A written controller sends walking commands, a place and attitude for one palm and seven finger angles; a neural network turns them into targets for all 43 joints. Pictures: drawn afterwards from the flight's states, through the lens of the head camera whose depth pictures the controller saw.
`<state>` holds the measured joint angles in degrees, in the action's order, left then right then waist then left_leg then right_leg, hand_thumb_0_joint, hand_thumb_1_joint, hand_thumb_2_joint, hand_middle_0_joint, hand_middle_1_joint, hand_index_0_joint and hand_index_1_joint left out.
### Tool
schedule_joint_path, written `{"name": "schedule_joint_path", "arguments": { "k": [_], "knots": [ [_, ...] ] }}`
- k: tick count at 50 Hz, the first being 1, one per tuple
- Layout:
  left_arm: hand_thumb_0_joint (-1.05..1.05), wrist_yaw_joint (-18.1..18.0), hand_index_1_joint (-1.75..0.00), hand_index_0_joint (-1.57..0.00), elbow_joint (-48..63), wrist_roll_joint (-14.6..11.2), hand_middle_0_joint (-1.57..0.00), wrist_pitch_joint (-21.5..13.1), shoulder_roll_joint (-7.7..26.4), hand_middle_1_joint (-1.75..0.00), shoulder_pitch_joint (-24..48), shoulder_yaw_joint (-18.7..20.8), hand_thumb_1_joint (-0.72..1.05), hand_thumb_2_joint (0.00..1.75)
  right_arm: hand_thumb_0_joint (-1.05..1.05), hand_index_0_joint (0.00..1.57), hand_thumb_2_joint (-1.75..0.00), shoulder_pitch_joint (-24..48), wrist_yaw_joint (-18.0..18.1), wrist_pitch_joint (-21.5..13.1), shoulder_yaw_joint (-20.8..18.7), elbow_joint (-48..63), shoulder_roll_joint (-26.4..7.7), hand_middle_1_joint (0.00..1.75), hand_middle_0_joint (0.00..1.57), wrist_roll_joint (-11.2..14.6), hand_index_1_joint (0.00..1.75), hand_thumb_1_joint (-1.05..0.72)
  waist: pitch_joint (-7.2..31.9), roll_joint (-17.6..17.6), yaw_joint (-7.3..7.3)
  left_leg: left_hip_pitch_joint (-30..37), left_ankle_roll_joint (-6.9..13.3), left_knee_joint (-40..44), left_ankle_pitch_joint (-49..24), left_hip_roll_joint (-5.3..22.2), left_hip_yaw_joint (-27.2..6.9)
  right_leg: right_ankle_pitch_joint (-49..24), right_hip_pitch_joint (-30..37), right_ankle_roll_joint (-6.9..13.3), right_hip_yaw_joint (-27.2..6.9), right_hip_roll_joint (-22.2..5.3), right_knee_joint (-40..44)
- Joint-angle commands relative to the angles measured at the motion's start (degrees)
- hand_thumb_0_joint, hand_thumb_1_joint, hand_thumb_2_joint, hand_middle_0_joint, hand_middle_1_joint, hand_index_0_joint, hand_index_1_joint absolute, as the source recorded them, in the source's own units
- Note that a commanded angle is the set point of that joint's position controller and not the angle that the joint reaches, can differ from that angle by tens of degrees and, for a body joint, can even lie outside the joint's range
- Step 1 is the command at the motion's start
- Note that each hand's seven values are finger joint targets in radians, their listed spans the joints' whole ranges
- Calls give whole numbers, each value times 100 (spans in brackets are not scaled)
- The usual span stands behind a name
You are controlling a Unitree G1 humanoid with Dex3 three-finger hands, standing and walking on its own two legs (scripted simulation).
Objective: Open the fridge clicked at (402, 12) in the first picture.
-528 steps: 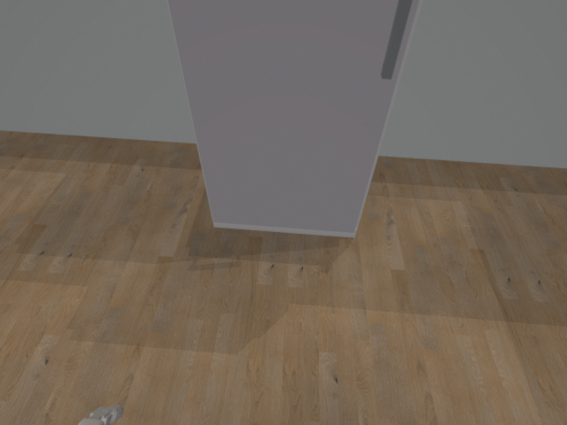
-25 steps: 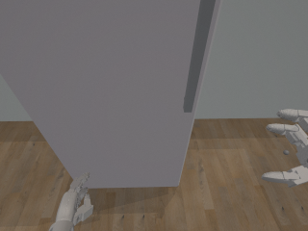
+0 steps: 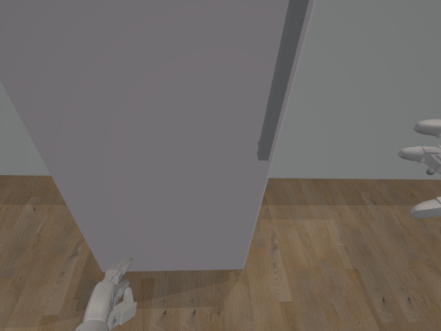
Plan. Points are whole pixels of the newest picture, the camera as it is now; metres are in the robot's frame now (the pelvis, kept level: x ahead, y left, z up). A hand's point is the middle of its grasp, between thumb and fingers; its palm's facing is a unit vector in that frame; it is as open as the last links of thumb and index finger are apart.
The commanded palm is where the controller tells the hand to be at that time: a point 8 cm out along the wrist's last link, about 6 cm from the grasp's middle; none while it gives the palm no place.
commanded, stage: raise the hand to about handle height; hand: right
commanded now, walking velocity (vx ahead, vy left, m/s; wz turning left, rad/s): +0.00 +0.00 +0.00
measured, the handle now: (275, 87) +0.53 -0.10 +0.22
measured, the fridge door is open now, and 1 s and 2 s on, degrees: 0 0 0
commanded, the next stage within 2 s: move the hooked fingers beside the handle in 0.40 s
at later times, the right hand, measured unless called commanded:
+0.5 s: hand (392, 167) +0.31 -0.25 +0.21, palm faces +0.01 +0.99 -0.12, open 14.0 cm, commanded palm +0.27 -0.30 +0.23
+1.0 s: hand (370, 142) +0.36 -0.23 +0.22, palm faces +0.02 +1.00 -0.08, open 13.9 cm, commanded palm +0.32 -0.27 +0.22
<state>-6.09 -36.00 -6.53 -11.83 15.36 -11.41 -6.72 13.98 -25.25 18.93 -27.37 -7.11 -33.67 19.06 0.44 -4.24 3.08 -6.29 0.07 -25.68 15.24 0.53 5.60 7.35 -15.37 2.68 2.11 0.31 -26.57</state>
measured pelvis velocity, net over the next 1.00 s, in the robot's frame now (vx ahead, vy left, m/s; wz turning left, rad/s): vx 0.04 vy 0.01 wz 0.03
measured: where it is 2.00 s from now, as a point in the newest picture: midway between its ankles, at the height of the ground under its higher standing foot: outside the picture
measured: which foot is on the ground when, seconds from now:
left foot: down 0.00-1.00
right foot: down 0.00-1.00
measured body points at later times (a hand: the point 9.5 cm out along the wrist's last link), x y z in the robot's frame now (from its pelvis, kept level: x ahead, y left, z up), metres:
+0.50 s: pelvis +0.03 +0.02 +0.00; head +0.01 +0.04 +0.45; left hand +0.23 +0.24 -0.07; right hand +0.30 -0.30 +0.22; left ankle -0.01 +0.12 -0.74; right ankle +0.08 -0.09 -0.74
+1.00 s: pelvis +0.04 +0.01 +0.00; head +0.02 +0.03 +0.45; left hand +0.24 +0.24 -0.07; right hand +0.35 -0.29 +0.23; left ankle -0.01 +0.12 -0.74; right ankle +0.08 -0.09 -0.74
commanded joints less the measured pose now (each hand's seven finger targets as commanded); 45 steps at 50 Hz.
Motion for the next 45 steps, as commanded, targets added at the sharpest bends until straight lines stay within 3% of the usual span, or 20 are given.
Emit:
{"name": "schedule_joint_path", "arguments": {
  "k": [1, 2, 6, 7, 11, 12, 16, 17, 18, 21, 23, 26, 27, 30, 32, 36, 37, 39, 42, 45],
  "knots": [
    [0, 22, -30, -20, 1168, -49, -20, -373, 708, -30, 1058, 374, 90, 90, 0, 30, -30, 1425, -243, -232, -255, 1235, -1270, 120, 30, 176, 120, 50, 856, 173, -37, -1065, 94, 610, 382, -14, -400, 1059, 1075, -99, -628, -31, 314],
    [0, 43, -30, -20, 1191, -25, -20, -386, 657, -30, 1094, 354, 90, 90, 0, 30, -30, 1423, -198, -399, -418, 1532, -1416, 120, 30, 240, 120, 50, 945, 324, 11, -926, 110, 648, 405, -1, -458, 947, 1066, -105, -633, -52, 260],
    [0, 4, -30, -20, 1198, 66, -20, -511, 625, -30, 1091, 370, 90, 90, 0, 30, -30, 1567, 99, -906, -1037, 2241, -1808, 120, 30, 293, 120, 50, 1257, -426, 85, -827, 161, 555, 194, -53, -360, 745, 1397, -111, -623, -66, 313],
    [0, 15, -30, -20, 1144, 92, -20, -498, 624, -30, 1056, 377, 90, 90, 0, 30, -30, 1372, 187, -927, -1221, 2173, -1974, 120, 30, 305, 120, 50, 1109, -248, 147, -735, 168, 653, 189, -27, -432, 654, 1216, -113, -600, -93, 272],
    [0, -10, -30, -20, 1012, 47, -20, -488, 679, -30, 891, 419, 90, 90, 0, 30, -30, 1320, 286, -666, -857, 1553, -1487, 120, 30, 181, 120, 50, 614, -469, 11, -1045, 114, 623, 133, -66, -303, 776, 1167, -119, -556, -97, 394],
    [0, 2, -30, -20, 1003, 44, -20, -463, 685, -30, 878, 433, 90, 90, 0, 30, -30, 1186, 243, -531, -737, 1298, -1384, 120, 30, 178, 120, 50, 469, -264, 36, -1002, 120, 704, 36, -25, -421, 660, 1060, -111, -551, -110, 321],
    [0, -4, -30, -20, 1076, -24, -20, -428, 732, -30, 868, 442, 90, 90, 0, 30, -30, 1454, 28, -232, -256, 1309, -1143, 120, 30, 103, 120, 50, 689, -228, -81, -1113, 68, 599, -246, -34, -382, 424, 1266, -71, -537, -69, 223],
    [0, 6, -30, -20, 1095, -22, -20, -409, 712, -30, 876, 435, 90, 90, 0, 30, -30, 1396, -27, -243, -176, 1338, -1072, 120, 30, 140, 120, 50, 705, -10, -77, -1011, 60, 637, -387, -2, -480, 275, 1236, -70, -517, -98, 136],
    [0, 2, -30, -20, 1104, -16, -20, -401, 742, -30, 869, 453, 90, 90, 0, 30, -30, 1388, -69, -275, -319, 1416, -1192, 120, 30, 169, 120, 50, 934, 157, -82, -959, 19, 585, -590, 0, -505, 119, 1300, -41, -506, -71, 45],
    [0, 11, -30, -20, 1157, 3, -20, -393, 693, -30, 950, 439, 90, 90, 0, 30, -30, 1434, -124, -509, -649, 1729, -1465, 120, 30, 264, 120, 50, 1288, 173, -5, -774, 19, 471, -921, -22, -452, -138, 1431, -28, -483, -23, -16],
    [0, 26, -30, -20, 1145, 34, -20, -382, 680, -30, 973, 440, 90, 90, 0, 30, -30, 1323, -84, -673, -960, 1842, -1679, 120, 30, 340, 120, 50, 1395, 233, 60, -580, 5, 434, -1291, 12, -518, -369, 1375, -23, -464, -18, -83],
    [0, 41, -30, -20, 1125, 33, -20, -371, 638, -30, 964, 443, 90, 90, 0, 30, -30, 1268, 6, -730, -1008, 1748, -1574, 120, 30, 362, 120, 50, 1325, -73, 63, -646, 50, 387, -1408, -33, -395, -482, 1474, -42, -437, -14, -42],
    [0, 58, -30, -20, 1110, 43, -20, -340, 647, -30, 928, 457, 90, 90, 0, 30, -30, 1080, 44, -685, -1100, 1645, -1668, 120, 30, 350, 120, 50, 1244, 49, 123, -586, 39, 413, -1531, -9, -426, -565, 1380, -46, -425, -41, -77],
    [0, 64, -30, -20, 1119, 1, -20, -286, 629, -30, 920, 448, 90, 90, 0, 30, -30, 1218, 45, -453, -634, 1539, -1221, 120, 30, 261, 120, 50, 1034, -349, -1, -832, 62, 374, -1581, -29, -354, -606, 1461, -68, -413, -34, -30],
    [0, 56, -30, -20, 1104, -2, -20, -224, 669, -30, 884, 475, 90, 90, 0, 30, -30, 1199, 19, -314, -457, 1284, -1138, 120, 30, 221, 120, 50, 841, 50, -31, -878, 40, 440, -1511, -21, -391, -538, 1355, -61, -433, -73, -47],
    [0, 18, -30, -20, 1194, -21, -20, -211, 624, -30, 939, 456, 90, 90, 0, 30, -30, 1820, -7, -352, -60, 1707, -900, 120, 30, 155, 120, 50, 1152, -124, -128, -962, 59, 366, -1398, -77, -299, -557, 1648, -31, -474, -26, -14],
    [0, 11, -30, -20, 1151, -6, -20, -199, 626, -30, 939, 462, 90, 90, 0, 30, -30, 1873, 37, -428, -126, 1761, -1018, 120, 30, 174, 120, 50, 1163, 121, -130, -866, 65, 405, -1488, -44, -372, -598, 1631, -36, -470, -65, -71],
    [0, -1, -30, -20, 1169, 13, -20, -202, 612, -30, 935, 459, 90, 90, 0, 30, -30, 2035, 104, -552, -240, 1912, -1071, 120, 30, 166, 120, 50, 1455, 5, -92, -769, 86, 342, -1541, -82, -295, -711, 1756, -25, -487, -29, -28],
    [0, 5, -30, -20, 1077, 50, -20, -169, 610, -30, 903, 468, 90, 90, 0, 30, -30, 1964, 288, -629, -502, 1678, -1294, 120, 30, 148, 120, 50, 1500, 2, -16, -653, 109, 391, -1552, -70, -306, -757, 1726, -46, -456, -49, -12],
    [0, 36, -30, -20, 1105, 40, -20, -105, 589, -30, 931, 460, 90, 90, 0, 30, -30, 1844, 414, -488, -468, 1459, -1123, 120, 30, 76, 120, 50, 1491, -151, 22, -598, 119, 326, -1695, -63, -244, -898, 1657, -65, -423, -39, 54]
  ]
}}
